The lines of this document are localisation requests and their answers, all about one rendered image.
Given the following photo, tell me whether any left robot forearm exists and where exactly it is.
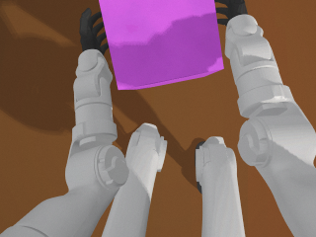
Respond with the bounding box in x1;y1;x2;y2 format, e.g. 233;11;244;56
66;49;118;164

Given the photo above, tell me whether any robot right upper arm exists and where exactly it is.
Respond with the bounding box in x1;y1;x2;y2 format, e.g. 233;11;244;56
237;115;316;237

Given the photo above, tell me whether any carton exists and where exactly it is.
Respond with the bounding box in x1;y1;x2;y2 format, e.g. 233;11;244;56
99;0;224;90

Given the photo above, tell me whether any right robot hand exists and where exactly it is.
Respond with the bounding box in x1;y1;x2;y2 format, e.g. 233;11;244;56
214;0;248;27

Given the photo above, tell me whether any right robot thigh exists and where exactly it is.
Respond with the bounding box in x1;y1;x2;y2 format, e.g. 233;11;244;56
196;143;246;237

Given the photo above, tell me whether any robot thigh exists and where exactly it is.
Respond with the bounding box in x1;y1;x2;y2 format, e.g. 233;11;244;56
196;143;246;237
102;129;168;237

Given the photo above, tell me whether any robot left upper arm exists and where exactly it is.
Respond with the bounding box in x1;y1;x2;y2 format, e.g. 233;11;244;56
0;144;129;237

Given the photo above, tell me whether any left robot hand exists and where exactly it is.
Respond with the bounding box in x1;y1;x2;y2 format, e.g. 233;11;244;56
79;8;109;55

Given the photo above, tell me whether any left robot thigh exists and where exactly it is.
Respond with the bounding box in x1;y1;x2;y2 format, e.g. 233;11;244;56
102;129;168;237

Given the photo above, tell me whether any right robot forearm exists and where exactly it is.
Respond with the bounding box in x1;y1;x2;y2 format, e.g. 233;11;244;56
224;14;316;135

